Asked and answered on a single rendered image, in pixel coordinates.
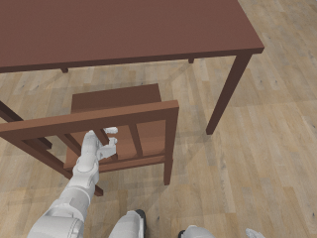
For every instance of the chair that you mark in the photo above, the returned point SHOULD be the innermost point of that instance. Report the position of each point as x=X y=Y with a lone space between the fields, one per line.
x=146 y=130

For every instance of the left robot forearm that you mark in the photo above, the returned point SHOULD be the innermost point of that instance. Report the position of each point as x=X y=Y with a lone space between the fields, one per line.
x=77 y=195

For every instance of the left robot shin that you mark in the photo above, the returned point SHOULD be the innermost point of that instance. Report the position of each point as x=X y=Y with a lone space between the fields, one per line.
x=132 y=212

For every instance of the robot left upper arm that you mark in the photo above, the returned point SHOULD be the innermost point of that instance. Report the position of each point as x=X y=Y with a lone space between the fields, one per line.
x=58 y=227

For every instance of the table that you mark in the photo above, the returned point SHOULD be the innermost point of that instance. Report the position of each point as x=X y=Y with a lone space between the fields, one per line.
x=63 y=34

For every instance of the robot left hand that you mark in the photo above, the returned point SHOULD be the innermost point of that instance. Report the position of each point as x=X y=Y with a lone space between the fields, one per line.
x=92 y=146

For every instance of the robot right thigh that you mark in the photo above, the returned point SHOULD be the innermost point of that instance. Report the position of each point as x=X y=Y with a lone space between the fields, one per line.
x=197 y=232

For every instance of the robot right hand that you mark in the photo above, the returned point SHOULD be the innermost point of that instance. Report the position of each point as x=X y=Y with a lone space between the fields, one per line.
x=253 y=234

